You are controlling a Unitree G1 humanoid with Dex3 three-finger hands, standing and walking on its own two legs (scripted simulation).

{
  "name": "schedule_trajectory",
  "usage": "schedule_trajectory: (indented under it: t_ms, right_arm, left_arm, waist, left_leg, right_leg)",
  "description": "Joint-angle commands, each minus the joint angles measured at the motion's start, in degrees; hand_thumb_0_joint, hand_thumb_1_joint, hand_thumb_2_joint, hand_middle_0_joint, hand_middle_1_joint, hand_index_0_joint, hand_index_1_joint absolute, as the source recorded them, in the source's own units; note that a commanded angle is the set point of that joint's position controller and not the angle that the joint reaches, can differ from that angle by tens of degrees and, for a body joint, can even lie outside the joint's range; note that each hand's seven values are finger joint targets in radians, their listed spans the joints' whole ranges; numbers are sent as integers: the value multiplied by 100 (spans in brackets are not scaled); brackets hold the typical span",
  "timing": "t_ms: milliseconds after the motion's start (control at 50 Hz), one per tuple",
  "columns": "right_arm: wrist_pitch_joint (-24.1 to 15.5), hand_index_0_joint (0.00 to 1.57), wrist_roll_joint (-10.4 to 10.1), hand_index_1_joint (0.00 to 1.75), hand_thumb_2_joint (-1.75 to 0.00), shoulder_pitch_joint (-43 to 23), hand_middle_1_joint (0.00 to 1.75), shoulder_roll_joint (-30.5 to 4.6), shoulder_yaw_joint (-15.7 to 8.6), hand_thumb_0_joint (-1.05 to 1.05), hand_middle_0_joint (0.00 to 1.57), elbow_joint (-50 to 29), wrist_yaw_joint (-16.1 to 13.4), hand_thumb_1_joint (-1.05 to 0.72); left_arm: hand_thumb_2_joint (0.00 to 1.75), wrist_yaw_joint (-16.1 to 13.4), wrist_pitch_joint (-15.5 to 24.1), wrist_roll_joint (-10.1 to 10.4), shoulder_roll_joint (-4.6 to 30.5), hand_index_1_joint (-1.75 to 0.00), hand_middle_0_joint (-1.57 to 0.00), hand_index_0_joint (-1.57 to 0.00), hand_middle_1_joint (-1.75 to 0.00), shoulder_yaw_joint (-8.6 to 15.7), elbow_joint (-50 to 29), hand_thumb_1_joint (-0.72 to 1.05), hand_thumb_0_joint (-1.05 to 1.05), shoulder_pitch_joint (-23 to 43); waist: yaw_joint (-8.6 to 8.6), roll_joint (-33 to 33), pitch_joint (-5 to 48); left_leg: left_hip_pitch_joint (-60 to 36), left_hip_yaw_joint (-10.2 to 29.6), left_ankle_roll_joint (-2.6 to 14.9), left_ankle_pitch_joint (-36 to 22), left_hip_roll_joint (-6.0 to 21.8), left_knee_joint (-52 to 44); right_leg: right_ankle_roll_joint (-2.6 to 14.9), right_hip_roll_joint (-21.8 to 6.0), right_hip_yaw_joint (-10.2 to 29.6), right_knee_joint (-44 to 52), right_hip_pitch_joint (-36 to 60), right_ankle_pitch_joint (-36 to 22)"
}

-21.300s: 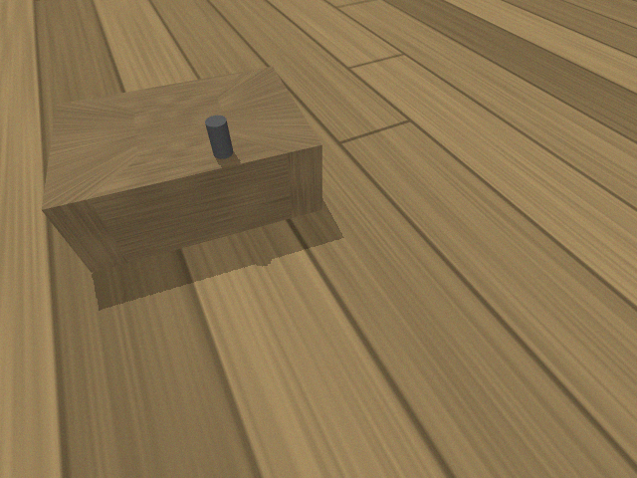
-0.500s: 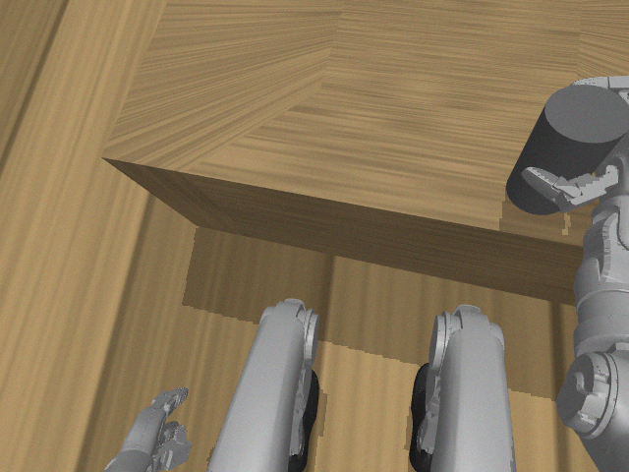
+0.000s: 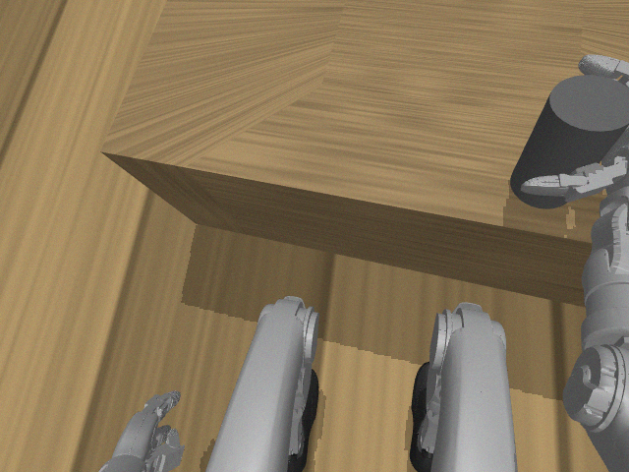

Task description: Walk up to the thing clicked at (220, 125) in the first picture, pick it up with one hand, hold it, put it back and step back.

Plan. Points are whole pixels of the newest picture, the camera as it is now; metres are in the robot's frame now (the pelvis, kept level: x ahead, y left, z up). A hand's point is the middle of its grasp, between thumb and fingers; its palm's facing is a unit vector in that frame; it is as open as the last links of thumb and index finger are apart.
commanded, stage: withdraw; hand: right
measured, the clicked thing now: (563, 148) +0.48 -0.24 +0.00
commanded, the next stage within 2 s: rise in 0.50 s
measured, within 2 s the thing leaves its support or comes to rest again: rests again in 0.44 s
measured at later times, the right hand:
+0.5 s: hand out of the picture +0.49 -0.29 +0.08, palm faces +0.26 +0.97 -0.04, open 16.9 cm
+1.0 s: hand out of the picture +0.47 -0.36 +0.18, palm faces +0.38 +0.86 -0.34, open 17.3 cm
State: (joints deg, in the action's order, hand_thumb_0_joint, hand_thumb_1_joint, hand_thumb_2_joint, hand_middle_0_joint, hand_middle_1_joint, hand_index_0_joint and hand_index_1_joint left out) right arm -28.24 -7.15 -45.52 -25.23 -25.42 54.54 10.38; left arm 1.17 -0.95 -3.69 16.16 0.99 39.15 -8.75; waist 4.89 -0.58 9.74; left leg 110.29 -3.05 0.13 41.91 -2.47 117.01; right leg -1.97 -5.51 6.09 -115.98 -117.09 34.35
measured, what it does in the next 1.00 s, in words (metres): rises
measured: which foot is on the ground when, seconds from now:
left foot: down 0.00-1.00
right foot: down 0.00-1.00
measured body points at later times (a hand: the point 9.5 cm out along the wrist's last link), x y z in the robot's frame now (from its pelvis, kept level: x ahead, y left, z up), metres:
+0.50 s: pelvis +0.01 +0.00 +0.04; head +0.20 -0.03 +0.45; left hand +0.12 +0.28 -0.08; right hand +0.47 -0.34 +0.09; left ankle +0.07 +0.12 -0.40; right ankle +0.10 -0.15 -0.40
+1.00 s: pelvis +0.04 -0.02 +0.20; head +0.18 -0.06 +0.63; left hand +0.11 +0.25 +0.09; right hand +0.45 -0.40 +0.20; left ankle +0.07 +0.12 -0.40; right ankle +0.10 -0.15 -0.40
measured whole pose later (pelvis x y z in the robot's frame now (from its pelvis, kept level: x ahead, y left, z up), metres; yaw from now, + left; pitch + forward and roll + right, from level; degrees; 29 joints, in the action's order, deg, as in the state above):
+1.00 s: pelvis +0.04 -0.02 +0.20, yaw -2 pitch +25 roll +5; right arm -6.4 4.7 -40.7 -36.7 -23.7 64.0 -3.0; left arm -1.7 -6.0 0.8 14.0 -1.8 36.5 -15.9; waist 7.5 -1.1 7.4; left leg 66.5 -3.0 -0.8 32.1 -2.5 73.7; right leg -0.9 -6.1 3.4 -77.0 -73.8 28.2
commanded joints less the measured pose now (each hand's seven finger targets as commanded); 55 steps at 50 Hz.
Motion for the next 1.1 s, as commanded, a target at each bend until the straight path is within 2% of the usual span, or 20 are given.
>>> schedule_trajectory:
  t_ms: [0,120,220,300,380,440,460,540,600,620,660,700,740,820,860,920,980,1000,1040,1080]
  right_arm:
    - [-318,42,-34,34,-23,-2008,34,-1231,-75,0,42,-1295,6,44]
    - [-264,27,-10,24,-21,-1816,24,-1129,-59,0,27,-1127,0,34]
    - [-243,16,-21,12,-10,-2064,12,-1730,-356,0,16,-1654,-2,40]
    - [-95,10,-121,7,-4,-2431,7,-2354,-655,0,11,-2469,8,47]
    - [262,9,-169,6,-3,-1976,6,-2318,-689,0,9,-1709,141,50]
    - [312,8,-143,5,-4,-2215,5,-2678,-747,0,8,-1768,296,52]
    - [374,7,-121,5,-4,-2100,5,-2560,-671,0,8,-1325,373,53]
    - [465,6,-204,5,-5,-1883,5,-2081,-417,0,6,-663,605,54]
    - [501,6,-189,5,-8,-1994,6,-1760,-155,0,5,-639,678,45]
    - [1052,6,604,6,-8,-1081,6,-2723,-335,0,5,514,336,49]
    - [1198,6,573,6,-7,-2135,6,-2548,-138,0,4,-912,85,54]
    - [1349,6,837,6,-7,-2165,6,-3063,-245,0,4,-1212,-123,55]
    - [1528,6,1013,6,-7,-1895,6,-3511,-438,0,5,-1133,-408,50]
    - [1682,5,1128,5,-6,-1733,5,-3787,-464,0,5,-1571,-1020,54]
    - [1823,5,1178,5,-6,-1280,5,-3068,-146,0,5,-349,-1256,54]
    - [1827,6,1200,6,-8,-1390,6,-2873,-33,0,6,-166,-1471,50]
    - [2048,5,1097,6,-7,-398,6,-1887,414,0,5,759,-1555,53]
    - [2082,5,1047,6,-7,-262,6,-1699,500,0,5,693,-1587,53]
    - [2141,6,1014,6,-9,-144,6,-1914,440,0,6,156,-1659,48]
    - [2254,6,913,6,-9,407,6,-1327,801,0,6,-60,-1655,50]
  left_arm:
    - [89,-86,98,-5,1048,-29,-19,-19,-29,376,-322,90,0,-821]
    - [87,-79,86,-14,1054,-28,-18,-19,-29,388,-260,92,0,-851]
    - [88,-115,46,34,1142,-28,-19,-19,-29,417,-349,92,0,-816]
    - [87,-207,-8,102,1229,-27,-18,-19,-28,483,-449,92,0,-856]
    - [87,-316,-20,204,1185,-27,-18,-19,-28,430,-355,92,0,-861]
    - [87,-364,-2,240,1236,-27,-18,-19,-28,407,-351,92,0,-908]
    - [87,-369,12,244,1233,-26,-18,-19,-28,401,-274,92,0,-964]
    - [87,-351,119,290,1208,-26,-18,-19,-28,361,-262,92,0,-936]
    - [90,-285,154,290,1167,-30,-19,-20,-30,349,-323,90,0,-1009]
    - [90,-265,-26,366,1183,-30,-20,-20,-30,316,-373,89,0,-1233]
    - [91,-203,-190,377,1153,-31,-20,-19,-30,338,-622,88,0,-1252]
    - [91,-183,-294,392,1308,-31,-20,-20,-31,437,-625,89,0,-1331]
    - [90,-178,-359,439,1254,-31,-20,-20,-31,383,-669,89,0,-1350]
    - [90,-293,-442,449,1104,-29,-20,-20,-30,333,-702,89,0,-1410]
    - [90,-314,-461,451,812,-30,-20,-20,-30,102,-659,89,0,-1377]
    - [90,-398,-424,404,910,-29,-20,-20,-30,123,-553,89,0,-1408]
    - [90,-411,-395,454,892,-29,-20,-20,-30,143,-535,89,0,-1471]
    - [90,-426,-379,460,888,-29,-20,-20,-30,159,-539,89,0,-1475]
    - [90,-456,-392,493,983,-29,-20,-20,-30,242,-573,89,0,-1503]
    - [90,-461,-379,544,898,-29,-20,-20,-30,223,-666,89,0,-1422]
  waist:
    - [159,-485,3598]
    - [133,-558,3536]
    - [25,-711,3817]
    - [-58,-882,4619]
    - [76,-627,3987]
    - [108,-869,3879]
    - [250,-758,3609]
    - [298,-748,2874]
    - [363,-740,2896]
    - [44,-660,3061]
    - [85,-1013,3747]
    - [-53,-1336,4353]
    - [-126,-1387,4131]
    - [-71,-1266,3943]
    - [252,-720,2907]
    - [239,-1027,2699]
    - [302,-765,1707]
    - [280,-678,1608]
    - [125,-749,1815]
    - [104,-795,1662]
  left_leg:
    - [-1598,-64,186,-1155,-109,-1769]
    - [-1498,-95,196,-1315,-134,-1687]
    - [-1720,-95,209,-1180,-118,-1801]
    - [-2483,13,171,-1416,-117,-2167]
    - [-2568,46,144,-1397,-132,-2531]
    - [-2567,49,175,-1316,-124,-2675]
    - [-2559,39,154,-1362,-113,-2775]
    - [-2269,-17,197,-1151,-93,-2954]
    - [-2311,-56,187,-1427,-84,-3022]
    - [-2918,-12,176,-1652,-116,-3459]
    - [-3372,66,169,-1965,-101,-3609]
    - [-3605,-24,165,-2204,-88,-3680]
    - [-3858,-7,131,-2219,-91,-3966]
    - [-5022,157,35,-2636,-77,-4743]
    - [-5252,108,1,-2776,-94,-5131]
    - [-5331,91,61,-2737,-85,-5507]
    - [-5394,-29,103,-2427,-124,-5996]
    - [-5514,-72,125,-2445,-139,-6090]
    - [-5900,-96,145,-2564,-145,-6308]
    - [-6105,-140,168,-2621,-138,-6480]
  right_leg:
    - [365,146,-277,1080,2857,-387]
    - [357,135,-268,1063,2950,-536]
    - [336,133,-270,1247,3240,-468]
    - [343,120,-318,1461,3806,-701]
    - [374,113,-306,1714,3736,-636]
    - [367,118,-277,1985,3988,-595]
    - [382,107,-254,2010,3999,-609]
    - [382,122,-185,2356,4065,-458]
    - [396,115,-111,2459,4351,-765]
    - [369,83,-173,2957,5087,-1122]
    - [364,86,-192,3042,5433,-1445]
    - [290,63,-117,3311,6412,-2013]
    - [282,70,-145,3518,6605,-2010]
    - [356,101,-390,4016,6839,-2073]
    - [387,135,-393,4332,6545,-1955]
    - [328,150,-413,4755,7163,-2059]
    - [296,149,-358,5393,7328,-1752]
    - [291,142,-319,5562,7404,-1796]
    - [272,143,-335,5825,7835,-2017]
    - [238,128,-294,6134,8190,-2124]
